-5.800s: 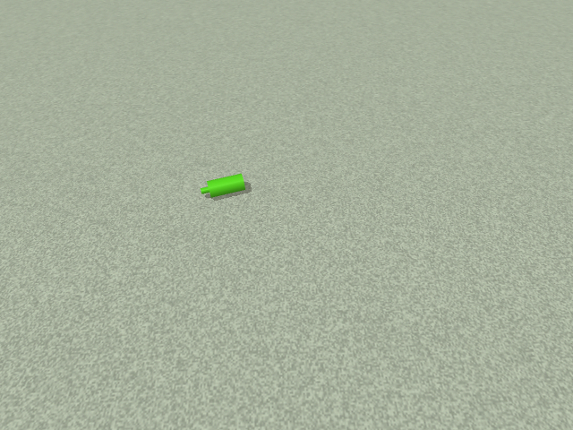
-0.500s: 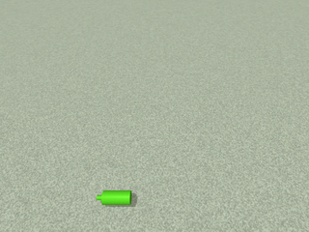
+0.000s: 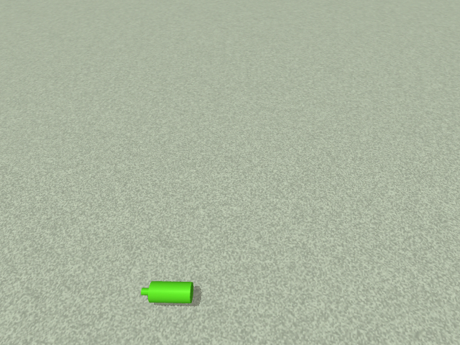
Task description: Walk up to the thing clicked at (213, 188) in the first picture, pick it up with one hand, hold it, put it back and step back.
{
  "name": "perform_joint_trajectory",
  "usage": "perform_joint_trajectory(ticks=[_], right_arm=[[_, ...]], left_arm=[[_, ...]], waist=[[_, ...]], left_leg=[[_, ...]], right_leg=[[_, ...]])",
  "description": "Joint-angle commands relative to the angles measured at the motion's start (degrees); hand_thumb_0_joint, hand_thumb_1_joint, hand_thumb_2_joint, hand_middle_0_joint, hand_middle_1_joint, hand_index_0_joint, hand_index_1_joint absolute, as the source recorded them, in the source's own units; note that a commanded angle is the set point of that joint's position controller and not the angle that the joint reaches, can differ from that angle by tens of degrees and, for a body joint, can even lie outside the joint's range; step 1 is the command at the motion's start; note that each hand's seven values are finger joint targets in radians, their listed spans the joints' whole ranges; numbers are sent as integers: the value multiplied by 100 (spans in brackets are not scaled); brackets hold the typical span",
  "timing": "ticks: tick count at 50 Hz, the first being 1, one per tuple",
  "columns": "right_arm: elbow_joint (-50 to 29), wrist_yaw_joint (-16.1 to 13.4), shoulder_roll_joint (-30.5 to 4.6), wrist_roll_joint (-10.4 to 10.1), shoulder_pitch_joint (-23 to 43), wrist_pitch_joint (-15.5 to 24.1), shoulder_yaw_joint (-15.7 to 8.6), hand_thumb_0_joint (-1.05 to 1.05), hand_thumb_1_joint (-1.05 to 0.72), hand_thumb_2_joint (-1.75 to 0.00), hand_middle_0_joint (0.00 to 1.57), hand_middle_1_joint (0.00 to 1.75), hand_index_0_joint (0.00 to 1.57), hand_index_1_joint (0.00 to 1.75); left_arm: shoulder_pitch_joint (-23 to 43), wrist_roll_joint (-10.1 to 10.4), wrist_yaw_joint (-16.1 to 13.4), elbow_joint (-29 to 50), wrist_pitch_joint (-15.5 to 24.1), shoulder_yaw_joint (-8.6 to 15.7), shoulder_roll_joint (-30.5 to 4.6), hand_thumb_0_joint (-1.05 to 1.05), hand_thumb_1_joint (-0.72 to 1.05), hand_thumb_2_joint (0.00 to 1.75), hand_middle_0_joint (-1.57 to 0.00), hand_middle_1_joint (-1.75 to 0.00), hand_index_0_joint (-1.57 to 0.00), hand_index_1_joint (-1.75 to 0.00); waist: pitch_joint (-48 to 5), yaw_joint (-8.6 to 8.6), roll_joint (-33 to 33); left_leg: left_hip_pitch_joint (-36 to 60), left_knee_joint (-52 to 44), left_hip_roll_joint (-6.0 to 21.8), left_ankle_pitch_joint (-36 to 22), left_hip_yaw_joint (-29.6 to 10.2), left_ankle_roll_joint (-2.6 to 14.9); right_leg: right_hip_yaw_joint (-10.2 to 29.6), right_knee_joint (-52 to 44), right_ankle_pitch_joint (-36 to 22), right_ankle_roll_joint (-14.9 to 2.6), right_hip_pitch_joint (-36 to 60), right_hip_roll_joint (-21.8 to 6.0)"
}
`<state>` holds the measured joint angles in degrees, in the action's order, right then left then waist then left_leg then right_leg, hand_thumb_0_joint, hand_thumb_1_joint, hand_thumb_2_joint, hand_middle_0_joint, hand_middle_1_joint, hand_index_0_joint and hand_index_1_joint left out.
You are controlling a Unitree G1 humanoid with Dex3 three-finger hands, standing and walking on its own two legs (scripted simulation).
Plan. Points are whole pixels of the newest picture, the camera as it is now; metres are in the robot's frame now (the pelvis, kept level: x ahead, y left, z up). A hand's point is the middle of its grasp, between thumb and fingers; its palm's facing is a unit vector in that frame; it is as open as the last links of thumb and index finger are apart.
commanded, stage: stand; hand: left
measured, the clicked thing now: (166, 291) +0.45 +0.30 -0.74
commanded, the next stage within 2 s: none
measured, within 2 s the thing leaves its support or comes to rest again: neither
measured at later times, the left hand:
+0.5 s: hand out of the picture +0.08 +0.25 -0.16, palm faces -0.03 -0.94 -0.34, open 7.3 cm
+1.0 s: hand out of the picture +0.07 +0.25 -0.16, palm faces -0.03 -0.94 -0.34, open 7.3 cm
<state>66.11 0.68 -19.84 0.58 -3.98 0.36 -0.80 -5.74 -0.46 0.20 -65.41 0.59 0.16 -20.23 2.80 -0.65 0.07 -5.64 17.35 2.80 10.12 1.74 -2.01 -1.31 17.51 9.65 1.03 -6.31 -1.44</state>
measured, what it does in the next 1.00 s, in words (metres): stands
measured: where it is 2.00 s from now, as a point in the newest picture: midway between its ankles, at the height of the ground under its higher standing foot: outside the picture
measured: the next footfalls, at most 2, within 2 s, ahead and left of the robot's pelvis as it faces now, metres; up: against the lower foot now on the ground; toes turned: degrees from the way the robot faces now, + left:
none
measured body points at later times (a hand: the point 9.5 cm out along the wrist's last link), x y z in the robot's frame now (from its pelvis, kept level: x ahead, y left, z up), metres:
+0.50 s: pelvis +0.00 +0.00 +0.00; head +0.01 +0.00 +0.45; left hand +0.09 +0.30 -0.13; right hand +0.07 -0.30 -0.13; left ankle -0.01 +0.14 -0.75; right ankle +0.00 -0.13 -0.75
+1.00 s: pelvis +0.00 +0.00 +0.00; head +0.01 +0.00 +0.45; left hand +0.08 +0.30 -0.13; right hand +0.07 -0.30 -0.13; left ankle -0.01 +0.14 -0.75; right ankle +0.00 -0.13 -0.75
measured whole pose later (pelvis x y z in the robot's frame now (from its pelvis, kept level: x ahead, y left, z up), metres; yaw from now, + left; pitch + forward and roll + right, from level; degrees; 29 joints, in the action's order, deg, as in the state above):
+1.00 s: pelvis +0.00 +0.00 +0.00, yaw +0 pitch -2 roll +0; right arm 65.4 0.5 -19.8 0.7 -6.0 0.5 -0.1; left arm -6.5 -0.5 0.4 -64.8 0.5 0.1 -20.6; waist 2.4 -0.5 -0.3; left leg -5.5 17.2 3.0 10.1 1.8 -2.2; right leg -1.2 17.7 9.8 0.8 -6.4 -1.2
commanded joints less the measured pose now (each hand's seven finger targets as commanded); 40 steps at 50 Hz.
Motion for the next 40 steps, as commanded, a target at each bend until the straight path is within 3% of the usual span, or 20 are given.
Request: perform_joint_trajectory(ticks=[1,11,15,28,32,40], right_arm=[[-372,-74,-1219,-11,223,113,-220,0,-90,-90,20,30,20,30],[-361,-93,-1218,-8,136,115,-194,0,-90,-90,20,30,20,30],[-371,-89,-1238,-12,143,118,-199,0,-90,-90,20,30,20,30],[-404,-97,-1207,-4,60,126,-165,0,-90,-90,20,30,20,30],[-424,-98,-1222,-4,55,128,-173,0,-90,-90,20,30,20,30],[-435,-97,-1222,-9,2,110,-165,0,-90,-90,20,30,20,30]], left_arm=[[260,-8,-76,361,148,230,-1232,0,90,90,-20,-30,-20,-30],[296,12,-68,361,108,238,-1246,0,90,90,-20,-30,-20,-30],[210,5,-63,347,124,223,-1229,0,90,90,-20,-30,-20,-30],[270,2,-55,360,100,249,-1261,0,90,90,-20,-30,-20,-30],[240,-6,-55,371,120,237,-1241,0,90,90,-20,-30,-20,-30],[222,-6,-66,368,126,233,-1269,0,90,90,-20,-30,-20,-30]], waist=[[-599,11,9],[-514,17,89],[-538,51,-3],[-435,36,32],[-504,39,-4],[-481,20,30]], left_leg=[[273,-124,571,-848,-394,217],[106,-202,552,-754,-382,196],[222,-169,593,-968,-403,207],[117,-269,574,-654,-400,217],[209,-196,597,-925,-403,232],[146,-188,576,-805,-389,237]], right_leg=[[521,-253,-1013,-154,30,-683],[514,-220,-909,-188,108,-662],[477,-189,-1046,-180,59,-643],[503,-232,-722,-199,20,-637],[487,-181,-965,-198,40,-646],[497,-216,-997,-185,104,-667]])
